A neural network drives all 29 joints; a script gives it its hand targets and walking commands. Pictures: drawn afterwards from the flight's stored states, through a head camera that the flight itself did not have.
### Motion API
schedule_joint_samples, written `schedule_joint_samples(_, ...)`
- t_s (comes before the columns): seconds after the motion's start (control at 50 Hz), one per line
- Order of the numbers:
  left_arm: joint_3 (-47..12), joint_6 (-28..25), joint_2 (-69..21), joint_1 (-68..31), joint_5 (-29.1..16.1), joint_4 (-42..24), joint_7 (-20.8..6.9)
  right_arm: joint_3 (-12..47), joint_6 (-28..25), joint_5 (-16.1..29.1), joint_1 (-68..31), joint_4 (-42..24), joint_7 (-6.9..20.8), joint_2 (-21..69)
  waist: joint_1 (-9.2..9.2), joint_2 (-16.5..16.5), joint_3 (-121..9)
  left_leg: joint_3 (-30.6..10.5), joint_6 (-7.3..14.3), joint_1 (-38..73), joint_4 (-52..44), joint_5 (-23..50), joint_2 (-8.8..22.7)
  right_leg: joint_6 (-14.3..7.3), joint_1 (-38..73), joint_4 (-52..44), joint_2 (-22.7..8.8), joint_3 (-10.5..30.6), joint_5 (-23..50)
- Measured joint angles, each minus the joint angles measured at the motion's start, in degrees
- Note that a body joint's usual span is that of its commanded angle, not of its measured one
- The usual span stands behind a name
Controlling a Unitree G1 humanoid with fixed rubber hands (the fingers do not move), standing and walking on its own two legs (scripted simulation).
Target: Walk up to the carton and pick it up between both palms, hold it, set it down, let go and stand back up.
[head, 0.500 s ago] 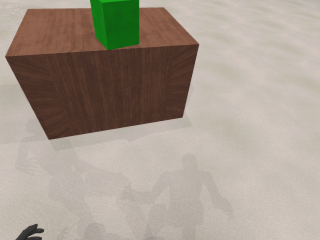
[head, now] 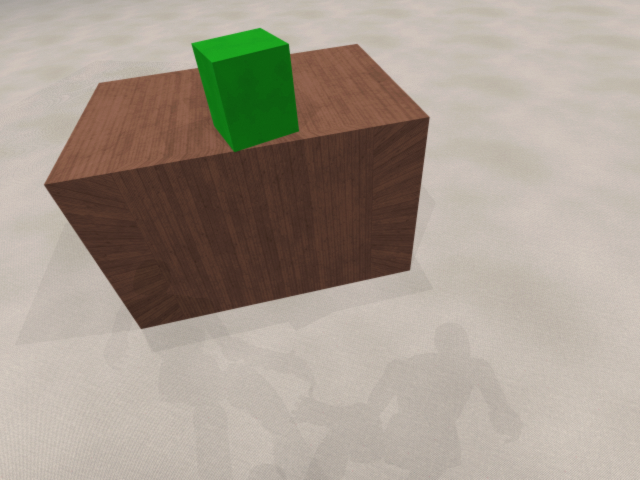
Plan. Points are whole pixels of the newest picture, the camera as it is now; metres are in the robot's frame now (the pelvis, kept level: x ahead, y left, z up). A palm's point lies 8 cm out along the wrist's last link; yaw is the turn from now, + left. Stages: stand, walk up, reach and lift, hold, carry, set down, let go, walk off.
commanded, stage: walk up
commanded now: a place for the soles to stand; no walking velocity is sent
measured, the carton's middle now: (247, 89) +1.15 +0.20 +0.04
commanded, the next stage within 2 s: none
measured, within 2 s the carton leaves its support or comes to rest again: neither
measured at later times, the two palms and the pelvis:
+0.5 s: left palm out of the picture +0.17 +0.41 -0.11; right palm (484, 385) +0.27 -0.22 -0.06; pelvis +0.15 +0.09 -0.01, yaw +11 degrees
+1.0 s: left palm (79, 378) +0.31 +0.37 -0.04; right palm (474, 323) +0.41 -0.26 -0.11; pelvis +0.29 +0.04 -0.01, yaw +12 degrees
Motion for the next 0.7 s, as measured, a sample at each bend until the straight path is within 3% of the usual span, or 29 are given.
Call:
schedule_joint_samples(0.22, 0.26, 1.26, 0.05, 0.54, 0.00, 0.01, 0.00, -0.03, 0.00, -0.28, 0.37, 0.38, 0.01, 0.00, -0.07, 0.41, 0.28, 4.94, -1.17, 0.03, -21.30, -0.84, 2.60, 0.97, 0.67, 3.09, 0.26, -4.08, -7.21)
schedule_joint_samples(0.26, 0.47, 2.02, 0.58, 0.51, 0.01, 0.09, 0.01, -0.02, -1.02, -0.48, -0.42, 0.42, -0.13, 0.59, -0.06, -0.95, 0.52, 5.74, -1.07, 1.01, -26.15, 1.75, 1.85, 1.45, 0.26, 8.07, -0.94, -4.93, -11.12)
schedule_joint_samples(0.3, 0.48, 3.37, 0.94, 0.48, 0.01, 0.11, -0.01, -0.05, -2.40, -1.15, -1.10, 0.43, -0.78, 2.16, -0.14, -4.90, 0.69, 6.78, -0.21, 2.02, -24.37, 1.24, -1.29, 1.31, -2.18, 18.00, -4.37, -3.52, -13.81)
schedule_joint_samples(0.36, -0.78, 4.39, -0.29, 0.49, 0.01, 0.01, -0.12, -0.05, -3.01, -0.89, -0.72, 0.50, -1.54, 2.34, -0.13, -4.65, -0.34, 5.01, 1.29, 4.27, -24.03, -2.01, -1.83, 1.25, -8.24, 34.22, -2.48, -2.44, -15.79)
schedule_joint_samples(0.4, -1.32, 4.37, -0.32, 0.24, 0.00, -0.03, -0.25, -0.05, -3.19, -0.43, -0.65, 0.45, -2.17, 2.32, -0.09, -4.11, -0.53, 3.75, 1.64, 6.42, -25.98, -2.00, -1.50, 1.25, -12.34, 38.87, -1.89, -2.24, -14.49)
schedule_joint_samples(0.52, -1.27, 5.06, -0.16, -2.03, 0.00, -0.06, -0.43, -0.02, -4.31, 0.51, 0.67, 0.47, -3.67, 2.50, -0.05, -5.33, -0.21, 1.54, 1.37, 11.61, -31.09, -1.58, -2.84, 1.25, -22.01, 38.35, -1.99, 1.39, -4.13)
schedule_joint_samples(0.62, -1.28, 5.50, -0.14, -3.35, 0.00, -0.07, -0.85, -0.01, -4.32, 0.89, 1.32, 0.44, -3.84, 2.42, -0.02, -6.97, -0.07, 0.88, 1.38, 14.12, -33.19, -2.32, -5.43, 1.25, -23.89, 29.20, -2.00, 1.51, -0.04)
schedule_joint_samples(0.7, -1.24, 5.69, -0.13, -3.79, 0.00, -0.08, -1.29, -0.02, -4.35, 0.68, 0.85, 0.45, -4.04, 1.68, -0.01, -6.34, -0.07, 1.34, 1.09, 14.16, -33.18, -3.91, -6.71, 1.25, -23.30, 21.12, -2.01, 1.56, 0.95)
